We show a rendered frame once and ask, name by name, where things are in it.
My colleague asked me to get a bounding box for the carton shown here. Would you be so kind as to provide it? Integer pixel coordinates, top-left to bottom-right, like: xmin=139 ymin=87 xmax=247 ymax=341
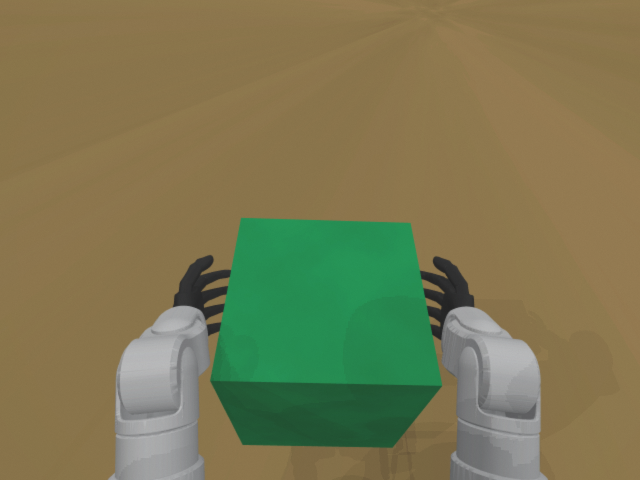
xmin=210 ymin=218 xmax=442 ymax=448

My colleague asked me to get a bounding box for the robot right hand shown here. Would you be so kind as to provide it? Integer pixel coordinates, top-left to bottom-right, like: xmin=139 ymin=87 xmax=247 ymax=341
xmin=420 ymin=256 xmax=475 ymax=340

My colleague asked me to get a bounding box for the robot left hand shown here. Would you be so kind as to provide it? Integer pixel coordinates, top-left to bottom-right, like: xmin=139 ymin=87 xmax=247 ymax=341
xmin=172 ymin=255 xmax=231 ymax=336

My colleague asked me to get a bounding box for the robot right forearm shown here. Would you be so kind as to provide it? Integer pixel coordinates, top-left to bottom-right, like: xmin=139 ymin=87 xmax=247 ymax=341
xmin=441 ymin=307 xmax=548 ymax=480

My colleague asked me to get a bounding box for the robot left forearm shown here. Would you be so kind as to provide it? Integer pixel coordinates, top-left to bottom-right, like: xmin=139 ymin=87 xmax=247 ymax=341
xmin=108 ymin=306 xmax=210 ymax=480

